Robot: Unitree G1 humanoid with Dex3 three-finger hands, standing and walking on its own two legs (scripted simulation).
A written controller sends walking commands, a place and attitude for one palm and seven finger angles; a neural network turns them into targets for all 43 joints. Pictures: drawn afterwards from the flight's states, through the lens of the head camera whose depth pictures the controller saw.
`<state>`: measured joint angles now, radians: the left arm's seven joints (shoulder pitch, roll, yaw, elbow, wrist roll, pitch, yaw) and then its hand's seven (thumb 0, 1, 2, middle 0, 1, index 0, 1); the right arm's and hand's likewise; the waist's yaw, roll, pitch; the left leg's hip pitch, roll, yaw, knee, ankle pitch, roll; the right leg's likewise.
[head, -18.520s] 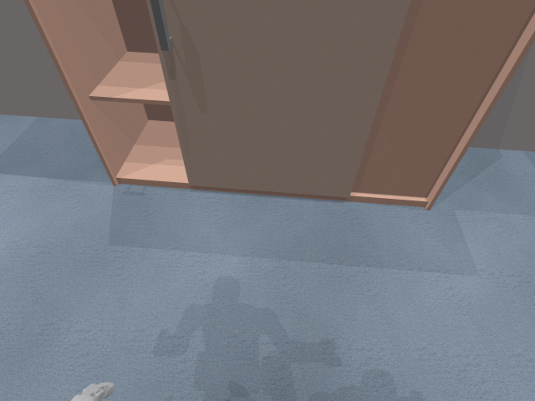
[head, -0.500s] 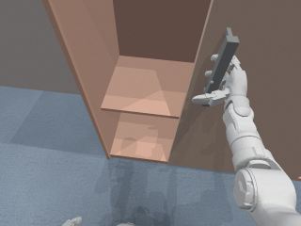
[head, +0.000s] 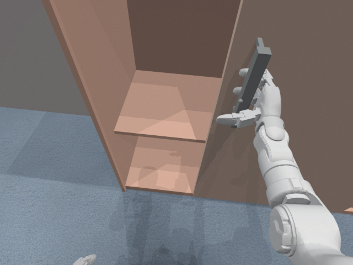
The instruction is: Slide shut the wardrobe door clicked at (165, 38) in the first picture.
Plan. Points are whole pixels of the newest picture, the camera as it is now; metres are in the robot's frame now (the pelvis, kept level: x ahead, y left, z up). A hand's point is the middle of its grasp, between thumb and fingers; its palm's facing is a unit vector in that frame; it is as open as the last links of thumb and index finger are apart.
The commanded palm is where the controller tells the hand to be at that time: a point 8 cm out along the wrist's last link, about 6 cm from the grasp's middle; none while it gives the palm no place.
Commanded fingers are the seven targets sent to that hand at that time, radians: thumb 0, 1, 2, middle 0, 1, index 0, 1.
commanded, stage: grip the handle and tug to test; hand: right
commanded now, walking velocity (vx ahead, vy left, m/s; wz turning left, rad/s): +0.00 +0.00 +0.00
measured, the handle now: (246, 87) +0.52 -0.09 +0.13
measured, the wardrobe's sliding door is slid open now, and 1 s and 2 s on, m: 0.39 0.39 0.39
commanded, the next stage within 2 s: tug the door sideways, standing still in 1.28 s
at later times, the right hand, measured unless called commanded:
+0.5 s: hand (242, 100) +0.46 -0.07 +0.13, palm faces -0.02 +1.00 +0.00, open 6.6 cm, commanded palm +0.43 -0.12 +0.13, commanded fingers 0.00 -0.90 -0.90 0.45 1.40 0.45 1.40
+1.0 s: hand (240, 100) +0.46 -0.07 +0.14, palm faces -0.01 +1.00 -0.01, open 6.3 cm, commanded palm +0.42 -0.12 +0.13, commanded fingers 0.00 -0.90 -0.90 0.45 1.40 0.45 1.40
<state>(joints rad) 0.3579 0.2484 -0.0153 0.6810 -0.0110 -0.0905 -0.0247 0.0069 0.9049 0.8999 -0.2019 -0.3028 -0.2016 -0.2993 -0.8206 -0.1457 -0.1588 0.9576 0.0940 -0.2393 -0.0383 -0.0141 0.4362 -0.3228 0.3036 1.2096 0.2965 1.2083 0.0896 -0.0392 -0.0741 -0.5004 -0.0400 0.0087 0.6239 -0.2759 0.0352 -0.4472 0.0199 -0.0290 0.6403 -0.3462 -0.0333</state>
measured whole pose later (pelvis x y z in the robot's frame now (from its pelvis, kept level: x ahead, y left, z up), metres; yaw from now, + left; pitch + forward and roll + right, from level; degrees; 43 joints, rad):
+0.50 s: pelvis +0.01 +0.00 +0.00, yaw +1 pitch +9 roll +0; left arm 0.37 0.25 -0.01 0.67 -0.02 -0.08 -0.02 0.01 0.90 0.90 -0.20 -0.30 -0.20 -0.30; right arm -0.74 -0.15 -0.16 0.85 0.11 -0.21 -0.03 0.00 -0.60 -0.76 0.36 1.32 0.34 1.31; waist 0.08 -0.04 -0.08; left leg -0.47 -0.05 0.00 0.60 -0.28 0.04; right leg -0.41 0.01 -0.03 0.61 -0.35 -0.03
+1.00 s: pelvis +0.01 +0.00 +0.00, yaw +0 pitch +9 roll +0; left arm 0.36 0.24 -0.01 0.67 -0.02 -0.08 -0.03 0.01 0.90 0.90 -0.20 -0.30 -0.20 -0.30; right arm -0.76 -0.14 -0.15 0.87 0.10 -0.20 -0.06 0.00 -0.67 -0.80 0.31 1.35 0.29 1.35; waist 0.08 -0.04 -0.08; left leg -0.48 -0.05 0.00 0.60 -0.27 0.04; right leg -0.42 0.01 -0.03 0.61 -0.34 -0.03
